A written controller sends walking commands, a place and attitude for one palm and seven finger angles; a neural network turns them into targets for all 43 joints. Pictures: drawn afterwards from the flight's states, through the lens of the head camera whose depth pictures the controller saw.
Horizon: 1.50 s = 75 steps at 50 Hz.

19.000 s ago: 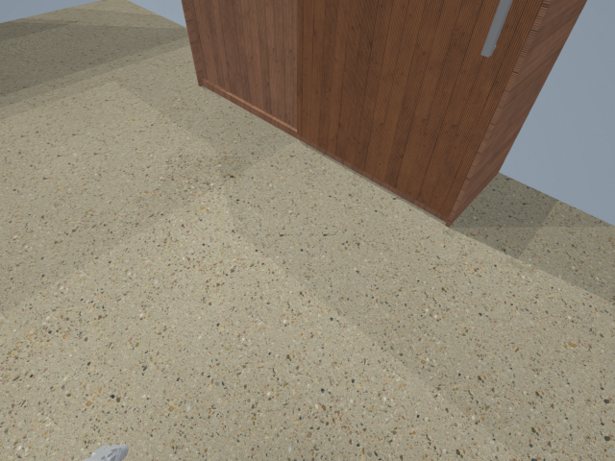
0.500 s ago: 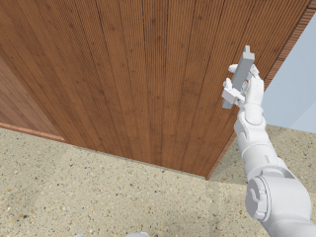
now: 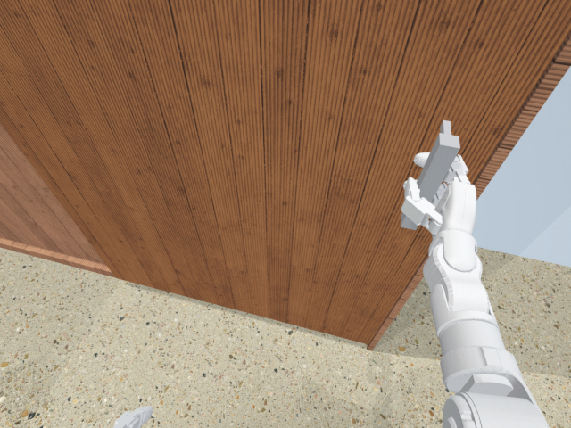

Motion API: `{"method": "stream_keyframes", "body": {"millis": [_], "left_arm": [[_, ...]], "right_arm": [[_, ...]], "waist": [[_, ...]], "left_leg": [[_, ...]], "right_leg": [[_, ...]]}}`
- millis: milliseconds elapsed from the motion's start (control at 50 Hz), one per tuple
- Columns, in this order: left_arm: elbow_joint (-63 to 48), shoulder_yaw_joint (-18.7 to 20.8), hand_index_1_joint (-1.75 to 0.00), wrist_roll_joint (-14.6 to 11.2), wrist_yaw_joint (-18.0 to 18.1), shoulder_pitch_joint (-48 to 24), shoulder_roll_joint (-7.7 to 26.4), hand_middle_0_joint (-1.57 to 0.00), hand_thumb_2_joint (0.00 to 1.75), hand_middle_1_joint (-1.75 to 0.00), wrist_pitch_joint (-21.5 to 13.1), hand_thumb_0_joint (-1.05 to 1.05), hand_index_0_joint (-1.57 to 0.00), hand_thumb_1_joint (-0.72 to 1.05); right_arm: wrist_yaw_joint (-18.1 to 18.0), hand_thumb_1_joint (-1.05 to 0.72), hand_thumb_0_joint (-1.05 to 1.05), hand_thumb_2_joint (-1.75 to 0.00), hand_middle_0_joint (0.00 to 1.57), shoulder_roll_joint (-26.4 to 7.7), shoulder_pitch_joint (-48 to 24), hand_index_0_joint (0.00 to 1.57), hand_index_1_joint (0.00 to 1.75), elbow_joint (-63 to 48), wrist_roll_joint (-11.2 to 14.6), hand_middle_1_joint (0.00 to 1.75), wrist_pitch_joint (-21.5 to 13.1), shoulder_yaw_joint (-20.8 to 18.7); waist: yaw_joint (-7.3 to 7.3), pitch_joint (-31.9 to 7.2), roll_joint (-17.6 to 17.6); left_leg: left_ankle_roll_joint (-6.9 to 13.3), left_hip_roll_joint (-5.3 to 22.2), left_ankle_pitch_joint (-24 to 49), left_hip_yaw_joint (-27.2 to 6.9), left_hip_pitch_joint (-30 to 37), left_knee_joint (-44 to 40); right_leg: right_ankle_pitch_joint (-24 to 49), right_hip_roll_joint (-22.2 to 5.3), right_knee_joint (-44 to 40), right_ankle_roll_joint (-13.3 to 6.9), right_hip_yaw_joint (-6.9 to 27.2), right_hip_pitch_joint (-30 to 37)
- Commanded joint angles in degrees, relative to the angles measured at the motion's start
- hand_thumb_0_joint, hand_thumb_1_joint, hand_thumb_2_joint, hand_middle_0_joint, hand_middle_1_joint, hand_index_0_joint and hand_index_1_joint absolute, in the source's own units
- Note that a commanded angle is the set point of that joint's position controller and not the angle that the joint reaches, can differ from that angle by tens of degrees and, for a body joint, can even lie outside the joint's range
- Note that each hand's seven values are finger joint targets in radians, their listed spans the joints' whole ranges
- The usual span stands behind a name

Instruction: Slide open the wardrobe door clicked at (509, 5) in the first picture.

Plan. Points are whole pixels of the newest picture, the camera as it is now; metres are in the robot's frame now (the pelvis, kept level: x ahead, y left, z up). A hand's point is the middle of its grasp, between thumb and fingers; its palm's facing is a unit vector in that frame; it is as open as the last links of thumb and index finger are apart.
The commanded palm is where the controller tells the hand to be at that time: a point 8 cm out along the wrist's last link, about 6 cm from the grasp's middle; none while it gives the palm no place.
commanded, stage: tug the door sideways, standing still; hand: right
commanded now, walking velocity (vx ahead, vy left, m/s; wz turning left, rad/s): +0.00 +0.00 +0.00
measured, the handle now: (426, 177) +0.49 -0.14 +0.10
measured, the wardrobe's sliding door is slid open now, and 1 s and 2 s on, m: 0.00 0.05 0.19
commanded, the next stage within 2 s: step sideways, sliding the door along in 0.64 s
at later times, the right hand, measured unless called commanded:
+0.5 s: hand (406, 198) +0.43 -0.10 +0.10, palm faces +0.18 +0.98 -0.03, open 6.1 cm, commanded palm +0.41 -0.09 +0.11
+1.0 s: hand (384, 192) +0.44 -0.07 +0.11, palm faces -0.02 +1.00 -0.09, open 6.3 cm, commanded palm +0.43 -0.10 +0.11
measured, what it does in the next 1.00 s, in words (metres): stands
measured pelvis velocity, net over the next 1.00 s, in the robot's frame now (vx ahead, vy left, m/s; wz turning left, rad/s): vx -0.03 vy -0.01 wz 0.01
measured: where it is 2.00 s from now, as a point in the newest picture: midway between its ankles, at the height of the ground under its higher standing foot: outside the picture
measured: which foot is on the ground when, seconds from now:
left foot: down 0.00-1.00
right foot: down 0.00-1.00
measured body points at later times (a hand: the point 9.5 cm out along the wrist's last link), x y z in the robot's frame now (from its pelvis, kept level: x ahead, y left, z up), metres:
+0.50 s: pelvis -0.02 -0.01 -0.01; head +0.03 +0.00 +0.44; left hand +0.06 +0.23 -0.14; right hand +0.42 -0.15 +0.11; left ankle -0.03 +0.07 -0.72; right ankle -0.04 -0.11 -0.72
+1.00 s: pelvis -0.03 -0.01 +0.00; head +0.02 +0.00 +0.44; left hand +0.02 +0.25 -0.14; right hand +0.43 -0.12 +0.11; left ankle -0.03 +0.07 -0.72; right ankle -0.04 -0.11 -0.72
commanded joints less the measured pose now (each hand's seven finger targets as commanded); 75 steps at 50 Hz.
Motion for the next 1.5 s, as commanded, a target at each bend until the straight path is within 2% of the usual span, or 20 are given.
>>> {"method": "stream_keyframes", "body": {"millis": [0,80,320,660,720,740,800,920,980,1080,1140,1160,1260,1300,1320,1400,1420,1440,1460,1480], "left_arm": [[-5.1,2.6,-0.30,0.0,1.0,0.8,7.6,-0.20,0.90,-0.30,-1.6,0.00,-0.20,0.90],[-3.3,2.5,-0.30,0.3,1.4,0.5,6.5,-0.20,0.90,-0.30,-1.7,0.00,-0.20,0.90],[-0.4,2.4,-0.30,1.2,1.0,1.4,5.8,-0.20,0.90,-0.30,-3.2,0.00,-0.20,0.90],[2.9,2.3,-0.30,2.3,-0.8,3.1,5.7,-0.20,0.90,-0.30,-5.9,0.00,-0.20,0.90],[3.6,2.2,-0.30,2.5,-0.9,3.6,6.0,-0.20,0.90,-0.30,-6.1,0.00,-0.20,0.90],[3.7,3.6,-0.30,0.1,1.8,5.7,10.4,-0.20,0.90,-0.30,-2.6,0.00,-0.20,0.90],[0.6,1.3,-0.30,-1.0,3.9,1.8,6.3,-0.20,0.90,-0.30,-1.1,0.00,-0.20,0.90],[0.4,1.8,-0.30,-0.4,6.9,-0.8,7.9,-0.20,0.90,-0.30,-0.9,0.00,-0.20,0.90],[0.0,1.5,-0.30,-0.5,7.5,-2.2,7.9,-0.20,0.90,-0.30,-0.8,0.00,-0.20,0.90],[0.0,1.7,-0.30,-1.2,7.7,-2.5,9.3,-0.20,0.90,-0.30,-0.4,0.00,-0.20,0.90],[-0.6,2.2,-0.30,-1.5,7.9,-5.1,8.1,-0.20,0.90,-0.30,-1.3,0.00,-0.20,0.90],[-0.5,2.1,-0.30,-1.1,7.5,-5.5,8.2,-0.20,0.90,-0.30,-1.5,0.00,-0.20,0.90],[-0.2,1.2,-0.30,-0.5,8.7,-5.0,5.9,-0.20,0.90,-0.30,-2.7,0.00,-0.20,0.90],[-1.1,1.9,-0.30,-0.5,7.6,-6.3,7.6,-0.20,0.90,-0.30,-2.0,0.00,-0.20,0.90],[-1.9,1.1,-0.30,-0.9,6.1,-9.1,6.9,-0.20,0.90,-0.30,-1.7,0.00,-0.20,0.90],[-3.7,1.4,-0.30,-2.0,6.5,-10.1,7.6,-0.20,0.90,-0.30,-0.2,0.00,-0.20,0.90],[-4.4,1.6,-0.30,-2.9,6.6,-9.6,7.8,-0.20,0.90,-0.30,0.0,0.00,-0.20,0.90],[-5.7,1.8,-0.30,-3.3,7.2,-11.1,6.7,-0.20,0.90,-0.30,0.0,0.00,-0.20,0.90],[-5.9,1.3,-0.30,-3.5,7.7,-13.2,5.8,-0.20,0.90,-0.30,-0.6,0.00,-0.20,0.90],[-3.8,2.1,-0.30,-3.5,7.9,-12.6,7.8,-0.20,0.90,-0.30,-1.0,0.00,-0.20,0.90]], "right_arm": [[0.2,-0.90,0.00,-0.90,0.45,-9.9,-20.8,0.45,1.40,-14.8,-0.8,1.40,-3.0,-2.0],[-1.0,-0.90,0.00,-0.90,0.45,-1.2,-30.6,0.45,1.40,-11.8,-1.3,1.40,-2.6,5.7],[-1.9,-0.90,0.00,-0.90,0.45,8.8,-39.9,0.45,1.40,-3.1,-1.8,1.40,-4.7,14.2],[-6.2,-0.90,0.00,-0.90,0.45,15.1,-53.4,0.45,1.40,5.6,-1.9,1.40,-9.3,19.1],[-7.3,-0.90,0.00,-0.90,0.45,14.2,-58.8,0.45,1.40,5.9,-2.1,1.40,-9.9,18.5],[-4.4,-0.90,0.00,-0.90,0.45,-16.4,-56.1,0.45,1.40,8.6,-4.3,1.40,-8.0,0.7],[0.3,-0.90,0.00,-0.90,0.45,-4.1,-59.5,0.45,1.40,6.0,-2.6,1.40,-7.7,10.8],[4.2,-0.90,0.00,-0.90,0.45,-3.0,-53.3,0.45,1.40,12.0,0.7,1.40,-5.6,11.0],[5.5,-0.90,0.00,-0.90,0.45,-3.4,-53.9,0.45,1.40,10.5,1.3,1.40,-5.3,10.8],[5.8,-0.90,0.00,-0.90,0.45,-7.1,-48.1,0.45,1.40,9.8,-0.1,1.40,-3.8,7.5],[6.0,-0.90,0.00,-0.90,0.45,-7.4,-47.0,0.45,1.40,9.6,-0.6,1.40,-2.3,6.8],[6.0,-0.90,0.00,-0.90,0.45,-7.9,-48.0,0.45,1.40,9.1,-0.6,1.40,-2.4,6.5],[6.9,-0.90,0.00,-0.90,0.45,0.4,-46.7,0.45,1.40,0.4,0.3,1.40,-3.9,13.5],[8.0,-0.90,0.00,-0.90,0.45,3.8,-46.6,0.45,1.40,-3.2,2.6,1.40,-4.2,16.6],[8.5,-0.90,0.00,-0.90,0.45,5.5,-46.3,0.45,1.40,-3.2,2.7,1.40,-3.8,17.4],[7.5,-0.90,0.00,-0.90,0.45,5.8,-44.2,0.45,1.40,-7.3,1.5,1.40,-1.3,19.4],[7.1,-0.90,0.00,-0.90,0.45,5.6,-43.6,0.45,1.40,-8.5,0.6,1.40,-0.8,19.9],[6.8,-0.90,0.00,-0.90,0.45,5.2,-42.5,0.45,1.40,-8.5,0.2,1.40,-0.3,20.0],[6.8,-0.90,0.00,-0.90,0.45,6.9,-43.4,0.45,1.40,-7.6,0.1,1.40,0.2,21.0],[6.0,-0.90,0.00,-0.90,0.45,7.2,-41.4,0.45,1.40,-5.4,-0.2,1.40,1.2,21.6]], "waist": [[-2.39,-19.0,2.2],[1.31,-15.0,2.4],[3.48,-18.0,2.7],[5.71,-20.6,0.1],[6.77,-20.4,-0.2],[-0.13,-22.4,6.1],[2.58,-18.4,0.3],[-0.42,-12.3,-5.3],[-1.34,-9.9,-5.2],[-2.76,-12.6,3.4],[-3.09,-9.6,16.1],[-3.55,-6.0,13.8],[-1.51,-11.9,1.1],[-1.59,-14.9,-11.7],[-3.88,-13.5,-7.8],[-3.76,-11.1,-6.1],[-3.80,-14.0,1.9],[-3.89,-14.7,18.3],[-4.34,-11.4,23.1],[-4.10,-8.5,17.1]], "left_leg": [[-4.2,3.7,45.0,-1.8,15.1,-1.0],[-4.3,3.5,39.3,-1.4,8.8,-1.4],[-3.2,2.9,31.6,0.5,2.6,-0.2],[-2.4,1.8,18.5,2.3,-5.3,1.1],[-2.4,1.8,17.0,2.4,-6.6,1.0],[-3.6,5.8,15.6,-1.2,5.6,-2.7],[-3.6,6.5,19.0,-0.3,10.5,-2.4],[-2.6,2.5,-0.6,0.4,-1.9,7.6],[-1.9,3.1,-5.6,-0.3,-4.0,7.7],[0.2,6.9,24.9,-0.8,21.8,-8.8],[7.8,18.4,51.2,-13.6,33.3,-10.1],[5.7,18.0,50.3,-12.0,30.8,-9.3],[-2.2,12.5,43.3,-2.7,18.6,4.5],[-6.6,4.5,-2.9,-4.0,-4.9,19.8],[-4.6,6.3,-12.2,-10.3,-6.3,21.2],[-1.3,7.2,1.3,-3.6,13.7,-6.7],[-0.3,8.7,16.2,-3.0,25.7,-13.2],[3.1,15.3,28.0,-13.7,33.2,-16.5],[7.5,21.4,31.6,-18.2,30.6,-17.5],[7.5,21.3,33.6,-18.8,27.8,-17.0]], "right_leg": [[29.2,1.3,0.1,0.1,2.7,7.5],[27.4,1.3,1.5,-0.1,3.6,8.5],[28.9,1.1,3.2,0.4,6.1,11.6],[20.4,0.9,3.6,1.3,8.1,11.0],[19.1,0.7,3.5,1.3,8.3,11.2],[14.7,-3.0,-0.4,-1.5,7.0,8.0],[12.2,-3.7,-4.4,-2.0,4.9,8.4],[17.7,-16.4,-10.6,-8.2,23.7,24.1],[28.7,-18.6,-10.7,-8.8,24.9,28.9],[41.7,-11.3,1.4,-1.9,7.2,15.2],[-5.7,-1.2,16.0,1.8,2.1,-1.8],[-10.1,-1.5,16.3,1.1,2.7,-2.7],[18.6,-9.0,-7.5,-2.0,4.7,19.5],[56.0,-26.7,-8.9,-11.8,27.2,40.2],[50.2,-29.4,-9.0,-12.3,28.9,41.4],[41.0,-20.7,-1.1,-4.4,11.3,25.8],[30.4,-13.4,5.3,-1.0,3.9,17.9],[4.4,-4.3,14.6,1.9,-0.1,7.0],[-13.0,-0.3,25.0,2.7,1.8,0.2],[-13.1,-1.2,29.2,2.4,4.5,0.3]]}}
